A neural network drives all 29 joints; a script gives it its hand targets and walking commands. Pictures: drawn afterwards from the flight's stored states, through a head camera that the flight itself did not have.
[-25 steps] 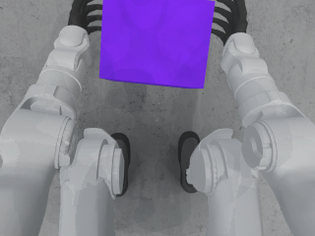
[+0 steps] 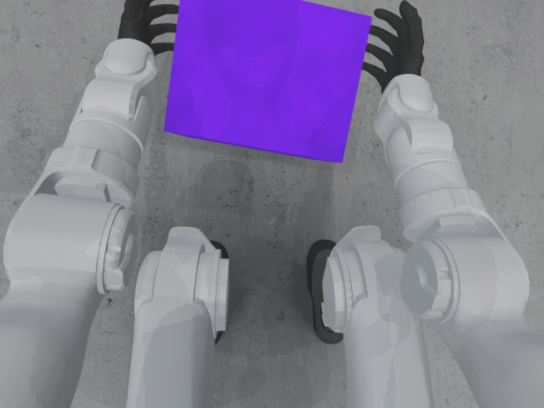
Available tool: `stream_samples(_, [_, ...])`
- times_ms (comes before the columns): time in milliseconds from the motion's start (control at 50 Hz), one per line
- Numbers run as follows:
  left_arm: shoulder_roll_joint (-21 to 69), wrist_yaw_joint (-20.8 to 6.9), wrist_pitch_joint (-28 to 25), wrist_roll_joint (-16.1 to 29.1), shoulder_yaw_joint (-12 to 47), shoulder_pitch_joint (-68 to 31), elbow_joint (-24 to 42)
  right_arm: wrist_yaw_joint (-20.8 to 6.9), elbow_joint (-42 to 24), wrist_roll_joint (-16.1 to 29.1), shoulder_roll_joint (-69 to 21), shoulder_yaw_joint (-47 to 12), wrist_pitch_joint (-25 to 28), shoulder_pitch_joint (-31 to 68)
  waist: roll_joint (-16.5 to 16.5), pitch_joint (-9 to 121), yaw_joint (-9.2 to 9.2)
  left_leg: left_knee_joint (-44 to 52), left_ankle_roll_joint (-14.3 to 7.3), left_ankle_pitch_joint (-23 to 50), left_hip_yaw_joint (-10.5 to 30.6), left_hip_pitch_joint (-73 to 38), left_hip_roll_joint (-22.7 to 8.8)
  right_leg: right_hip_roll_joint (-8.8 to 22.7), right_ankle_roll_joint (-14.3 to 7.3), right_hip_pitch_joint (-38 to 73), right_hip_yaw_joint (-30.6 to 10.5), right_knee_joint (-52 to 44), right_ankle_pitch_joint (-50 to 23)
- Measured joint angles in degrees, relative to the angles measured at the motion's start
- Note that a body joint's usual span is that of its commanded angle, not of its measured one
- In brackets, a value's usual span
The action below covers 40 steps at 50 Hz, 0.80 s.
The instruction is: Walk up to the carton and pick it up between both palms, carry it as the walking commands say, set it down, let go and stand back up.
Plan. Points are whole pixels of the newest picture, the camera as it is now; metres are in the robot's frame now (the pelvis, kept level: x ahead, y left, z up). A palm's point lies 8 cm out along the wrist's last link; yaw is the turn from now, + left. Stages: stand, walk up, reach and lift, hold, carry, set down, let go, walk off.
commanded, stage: reach and lift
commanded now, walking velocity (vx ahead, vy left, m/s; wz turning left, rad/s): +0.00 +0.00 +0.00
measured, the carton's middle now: (263, 87) +0.52 +0.02 -0.22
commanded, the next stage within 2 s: none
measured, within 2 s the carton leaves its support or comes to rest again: neither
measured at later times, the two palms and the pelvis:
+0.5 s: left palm (129, 31) +0.53 +0.16 -0.08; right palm (431, 63) +0.51 -0.15 -0.06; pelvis +0.01 +0.00 +0.04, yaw +0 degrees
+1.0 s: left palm (96, 14) +0.51 +0.16 +0.00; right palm (483, 52) +0.49 -0.15 +0.01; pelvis +0.01 +0.00 +0.09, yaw +1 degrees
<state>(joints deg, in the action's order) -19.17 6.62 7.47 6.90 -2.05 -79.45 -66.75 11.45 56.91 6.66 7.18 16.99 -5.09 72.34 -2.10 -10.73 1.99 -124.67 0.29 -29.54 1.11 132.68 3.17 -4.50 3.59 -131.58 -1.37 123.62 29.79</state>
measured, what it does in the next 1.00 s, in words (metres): rises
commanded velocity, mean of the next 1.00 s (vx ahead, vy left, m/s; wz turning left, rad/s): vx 0.00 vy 0.00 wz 0.00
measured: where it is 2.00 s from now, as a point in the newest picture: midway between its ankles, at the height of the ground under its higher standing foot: (268, 309)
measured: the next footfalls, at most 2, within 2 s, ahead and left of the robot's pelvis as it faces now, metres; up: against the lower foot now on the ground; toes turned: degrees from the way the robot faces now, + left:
none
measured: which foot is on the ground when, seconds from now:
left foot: down 0.00-1.00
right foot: down 0.00-1.00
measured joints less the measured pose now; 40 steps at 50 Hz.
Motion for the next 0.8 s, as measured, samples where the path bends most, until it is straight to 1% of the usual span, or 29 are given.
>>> stream_samples(180, [2.1, -0.8, 2.5, -4.2, -4.5, 3.0, 4.6, -0.7, -7.7, -5.2, -3.5, 5.9, -3.4, -4.2, 0.8, 3.8, -0.02, 1.8, 0.6, -0.3, 0.7, 0.2, 1.4, 0.2, 0.0, 0.3, 0.0, -1.6, 1.0])
stream_samples(400, [5.4, 0.0, 4.8, -6.9, -7.0, 8.7, 12.3, -0.7, -15.9, -6.9, -6.1, 7.9, -5.8, -9.2, 0.9, 9.3, 0.29, 4.6, 1.0, -1.1, 1.3, -0.2, 2.1, -0.5, 0.3, 0.6, -0.2, -4.5, 1.8])
stream_samples(500, [7.0, -0.2, 5.8, -8.9, -9.0, 11.3, 14.3, -1.1, -17.5, -8.7, -7.7, 9.3, -6.5, -11.1, 0.9, 12.2, 0.30, 7.4, 1.1, -0.9, 1.5, -1.3, 2.3, -0.8, 0.2, 1.6, -0.5, -7.2, 1.4])
stream_samples(640, [8.3, -0.8, 6.9, -11.2, -11.2, 13.2, 15.5, -2.0, -18.5, -11.3, -9.2, 11.0, -7.2, -12.6, 1.1, 15.4, 0.32, 11.0, 1.3, 0.1, 1.8, -2.8, 2.7, -1.1, 0.3, 3.0, -1.0, -10.7, 0.6])
stream_samples(800, [9.6, -1.1, 8.1, -13.0, -12.8, 14.7, 17.1, -2.7, -20.3, -13.2, -10.4, 12.1, -8.4, -14.0, 1.3, 17.5, 0.45, 14.0, 1.4, 0.8, 2.0, -4.7, 3.1, -1.4, 0.5, 4.9, -1.5, -13.6, -0.1])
